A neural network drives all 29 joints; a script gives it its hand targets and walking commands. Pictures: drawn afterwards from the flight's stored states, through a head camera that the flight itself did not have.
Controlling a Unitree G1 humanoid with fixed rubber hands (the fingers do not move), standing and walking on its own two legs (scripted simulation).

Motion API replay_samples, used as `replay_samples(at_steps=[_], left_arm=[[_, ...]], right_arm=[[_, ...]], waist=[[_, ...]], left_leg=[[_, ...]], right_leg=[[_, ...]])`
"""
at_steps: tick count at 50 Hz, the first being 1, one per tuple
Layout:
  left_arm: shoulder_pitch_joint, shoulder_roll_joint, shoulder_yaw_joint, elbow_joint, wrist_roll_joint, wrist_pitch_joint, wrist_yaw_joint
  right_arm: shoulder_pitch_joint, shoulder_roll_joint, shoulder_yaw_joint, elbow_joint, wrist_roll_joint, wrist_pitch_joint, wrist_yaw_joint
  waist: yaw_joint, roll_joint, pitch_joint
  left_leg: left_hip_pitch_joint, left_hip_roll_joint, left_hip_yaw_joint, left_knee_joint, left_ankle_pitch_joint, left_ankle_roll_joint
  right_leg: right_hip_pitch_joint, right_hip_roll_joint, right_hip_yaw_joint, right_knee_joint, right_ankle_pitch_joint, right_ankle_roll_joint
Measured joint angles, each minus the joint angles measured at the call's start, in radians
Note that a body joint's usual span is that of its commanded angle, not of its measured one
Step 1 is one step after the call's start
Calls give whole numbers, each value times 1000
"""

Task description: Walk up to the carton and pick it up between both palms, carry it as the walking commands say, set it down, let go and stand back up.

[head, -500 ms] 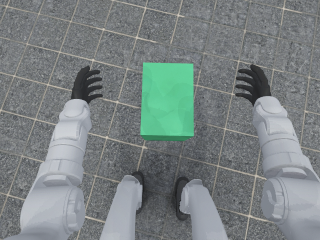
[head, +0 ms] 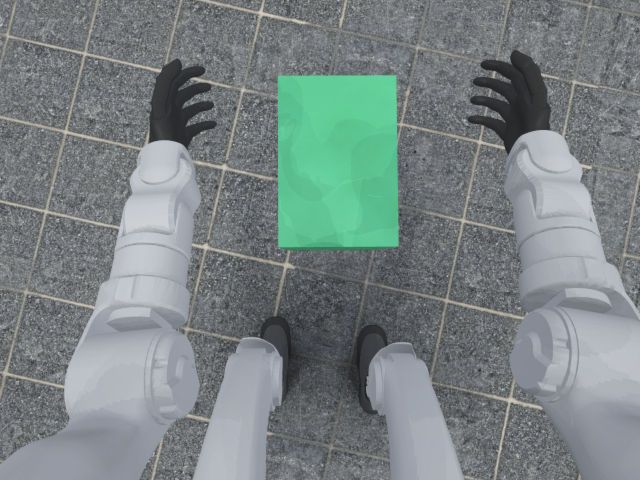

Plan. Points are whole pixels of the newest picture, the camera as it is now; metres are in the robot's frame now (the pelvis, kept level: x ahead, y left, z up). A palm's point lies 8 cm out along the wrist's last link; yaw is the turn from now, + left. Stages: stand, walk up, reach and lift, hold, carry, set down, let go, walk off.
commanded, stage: reach and lift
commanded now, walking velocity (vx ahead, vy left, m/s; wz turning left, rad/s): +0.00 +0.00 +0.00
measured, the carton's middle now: (333, 177) +0.53 -0.01 -0.49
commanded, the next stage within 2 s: none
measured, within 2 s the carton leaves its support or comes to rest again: neither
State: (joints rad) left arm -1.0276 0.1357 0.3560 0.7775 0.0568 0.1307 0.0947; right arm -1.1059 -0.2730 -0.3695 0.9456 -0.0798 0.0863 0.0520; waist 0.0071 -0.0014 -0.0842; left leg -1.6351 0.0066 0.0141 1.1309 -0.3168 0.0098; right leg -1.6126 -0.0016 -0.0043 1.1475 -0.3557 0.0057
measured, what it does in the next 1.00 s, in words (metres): lowers itself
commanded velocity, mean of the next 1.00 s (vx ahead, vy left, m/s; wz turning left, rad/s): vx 0.00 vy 0.00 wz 0.00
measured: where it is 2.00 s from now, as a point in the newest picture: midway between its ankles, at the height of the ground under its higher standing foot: (323, 380)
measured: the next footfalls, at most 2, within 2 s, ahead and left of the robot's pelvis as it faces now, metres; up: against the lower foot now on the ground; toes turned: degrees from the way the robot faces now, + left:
none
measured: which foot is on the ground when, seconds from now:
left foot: down 0.00-1.00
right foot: down 0.00-1.00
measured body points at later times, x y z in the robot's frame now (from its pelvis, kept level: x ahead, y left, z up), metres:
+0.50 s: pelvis -0.03 +0.00 -0.14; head +0.31 +0.00 +0.15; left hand +0.51 +0.18 -0.28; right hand +0.52 -0.21 -0.27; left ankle +0.07 +0.11 -0.60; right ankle +0.06 -0.12 -0.60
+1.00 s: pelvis -0.04 -0.01 -0.24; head +0.32 -0.01 +0.01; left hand +0.50 +0.18 -0.42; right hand +0.51 -0.20 -0.41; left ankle +0.07 +0.11 -0.60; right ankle +0.06 -0.12 -0.60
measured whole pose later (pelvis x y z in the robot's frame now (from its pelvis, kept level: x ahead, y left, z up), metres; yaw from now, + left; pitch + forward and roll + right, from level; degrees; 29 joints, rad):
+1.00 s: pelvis -0.04 -0.01 -0.24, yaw +1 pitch +39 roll +0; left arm -1.38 0.31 0.13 1.08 -0.19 0.07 0.14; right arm -1.43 -0.39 -0.10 1.15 0.19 0.06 -0.09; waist 0.00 0.01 0.29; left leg -2.23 0.00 0.01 2.08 -0.53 0.00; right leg -2.20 -0.01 -0.01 2.12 -0.60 -0.01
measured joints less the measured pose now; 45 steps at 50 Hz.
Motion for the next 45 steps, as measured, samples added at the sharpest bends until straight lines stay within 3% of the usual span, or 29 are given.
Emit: replay_samples(at_steps=[9, 19, 45], left_arm=[[-70, 27, -26, 50, -22, 16, 18], [-114, 77, -98, 45, -107, 25, 44], [-309, 154, -193, 263, -220, -49, 50]], right_arm=[[-70, -30, 27, 59, 44, 13, -14], [-97, -69, 123, 18, 142, 35, -57], [-285, -111, 244, 182, 246, -17, -124]], waist=[[-9, -3, -1], [-3, 1, 59], [-9, 12, 304]], left_leg=[[-180, -3, -3, 241, -79, -2], [-360, 1, -3, 495, -151, -2], [-577, -5, -3, 885, -210, -8]], right_leg=[[-178, -4, -2, 246, -86, -1], [-356, -2, -1, 502, -161, -3], [-571, -9, 0, 908, -240, -11]])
